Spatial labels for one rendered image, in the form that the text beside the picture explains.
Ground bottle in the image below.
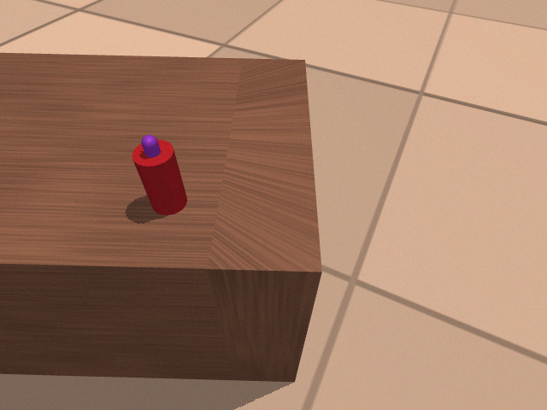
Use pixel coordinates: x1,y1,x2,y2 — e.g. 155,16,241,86
132,135,187,215

